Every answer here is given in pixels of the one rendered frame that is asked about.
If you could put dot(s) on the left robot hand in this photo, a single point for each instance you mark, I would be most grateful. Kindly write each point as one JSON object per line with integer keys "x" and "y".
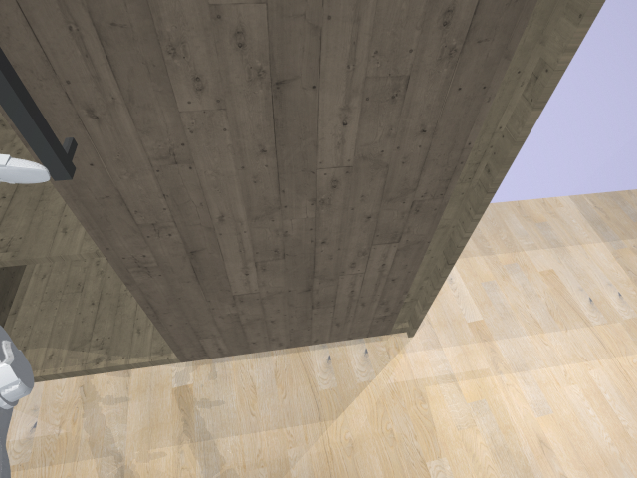
{"x": 15, "y": 170}

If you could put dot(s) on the handle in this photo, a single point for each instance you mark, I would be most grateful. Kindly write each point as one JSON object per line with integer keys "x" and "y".
{"x": 26, "y": 116}

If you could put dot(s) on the robot left upper arm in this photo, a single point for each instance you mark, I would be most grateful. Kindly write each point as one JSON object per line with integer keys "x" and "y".
{"x": 16, "y": 381}

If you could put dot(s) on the wardrobe door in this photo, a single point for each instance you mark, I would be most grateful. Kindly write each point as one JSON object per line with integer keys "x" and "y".
{"x": 263, "y": 174}
{"x": 542, "y": 22}

